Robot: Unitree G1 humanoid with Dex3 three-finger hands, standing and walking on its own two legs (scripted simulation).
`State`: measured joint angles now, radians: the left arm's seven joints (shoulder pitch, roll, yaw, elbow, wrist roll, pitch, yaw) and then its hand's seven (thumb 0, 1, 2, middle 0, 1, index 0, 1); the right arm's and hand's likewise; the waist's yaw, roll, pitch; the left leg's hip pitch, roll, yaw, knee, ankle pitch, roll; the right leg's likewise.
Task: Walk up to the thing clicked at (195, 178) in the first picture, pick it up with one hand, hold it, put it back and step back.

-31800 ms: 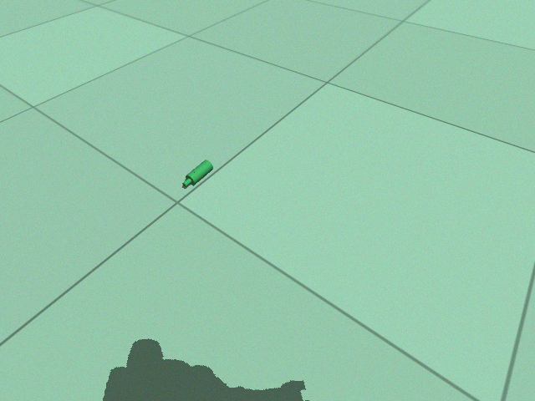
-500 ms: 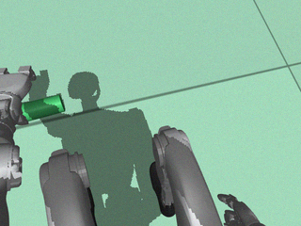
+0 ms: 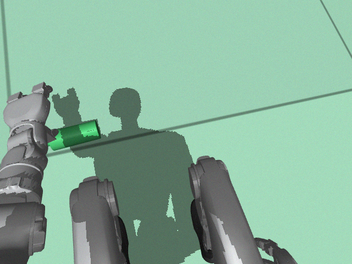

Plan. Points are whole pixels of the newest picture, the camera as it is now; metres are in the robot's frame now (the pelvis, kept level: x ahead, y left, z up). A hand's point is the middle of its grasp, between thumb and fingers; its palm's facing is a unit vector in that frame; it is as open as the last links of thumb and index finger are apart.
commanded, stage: home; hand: left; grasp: from above
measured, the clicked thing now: (68, 136) +0.49 +0.28 -0.34
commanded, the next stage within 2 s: none
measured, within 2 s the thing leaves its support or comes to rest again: neither
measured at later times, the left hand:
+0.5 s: hand (7, 206) +0.28 +0.22 +0.08, palm faces -0.06 -0.88 -0.46, open 7.4 cm
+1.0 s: hand out of the picture +0.23 +0.20 +0.28, palm faces +0.19 -0.96 -0.21, open 7.4 cm
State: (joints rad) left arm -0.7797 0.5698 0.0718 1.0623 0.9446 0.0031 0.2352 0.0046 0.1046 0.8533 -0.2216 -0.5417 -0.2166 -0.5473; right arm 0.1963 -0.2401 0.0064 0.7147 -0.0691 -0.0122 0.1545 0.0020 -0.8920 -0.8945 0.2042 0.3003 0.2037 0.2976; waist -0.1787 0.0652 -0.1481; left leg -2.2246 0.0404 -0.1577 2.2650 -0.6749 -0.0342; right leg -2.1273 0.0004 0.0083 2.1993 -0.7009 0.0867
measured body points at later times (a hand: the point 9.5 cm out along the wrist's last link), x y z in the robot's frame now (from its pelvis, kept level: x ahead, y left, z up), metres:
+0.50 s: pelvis +0.01 -0.01 +0.18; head +0.15 +0.03 +0.61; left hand +0.28 +0.26 +0.11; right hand +0.25 -0.23 +0.09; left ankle +0.08 +0.14 -0.34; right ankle +0.09 -0.15 -0.34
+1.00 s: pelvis +0.08 +0.00 +0.33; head +0.11 +0.01 +0.78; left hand +0.22 +0.25 +0.30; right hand +0.26 -0.23 +0.26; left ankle +0.07 +0.14 -0.34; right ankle +0.09 -0.15 -0.34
